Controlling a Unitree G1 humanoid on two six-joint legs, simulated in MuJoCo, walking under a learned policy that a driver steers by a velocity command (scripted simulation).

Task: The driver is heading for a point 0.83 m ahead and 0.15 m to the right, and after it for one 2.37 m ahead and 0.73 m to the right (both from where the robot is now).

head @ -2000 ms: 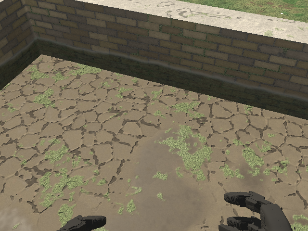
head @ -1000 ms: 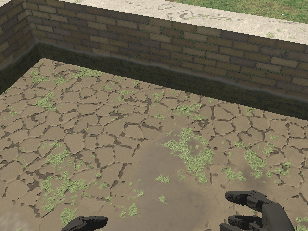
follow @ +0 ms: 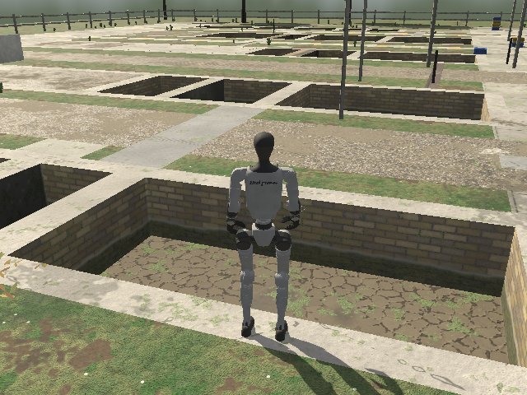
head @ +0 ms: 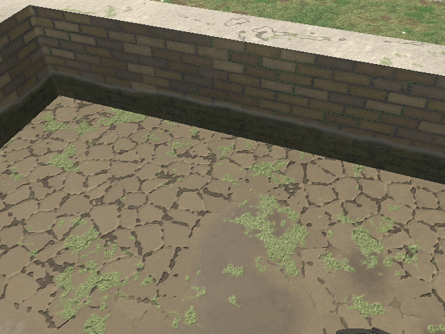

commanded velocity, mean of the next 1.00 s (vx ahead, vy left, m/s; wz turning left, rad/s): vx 0.18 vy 0.00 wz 0.00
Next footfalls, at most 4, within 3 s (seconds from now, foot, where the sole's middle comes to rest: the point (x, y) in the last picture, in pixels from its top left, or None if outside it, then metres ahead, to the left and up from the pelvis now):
none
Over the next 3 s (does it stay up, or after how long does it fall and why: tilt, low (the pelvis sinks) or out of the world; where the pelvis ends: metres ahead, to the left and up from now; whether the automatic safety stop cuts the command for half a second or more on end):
stays up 0.01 -0.02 0.02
